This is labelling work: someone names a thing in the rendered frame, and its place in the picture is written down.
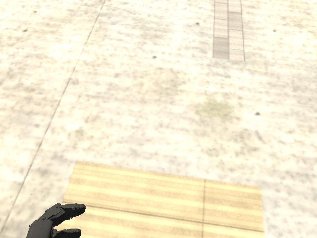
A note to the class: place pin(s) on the left robot hand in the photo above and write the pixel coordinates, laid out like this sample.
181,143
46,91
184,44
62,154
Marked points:
43,227

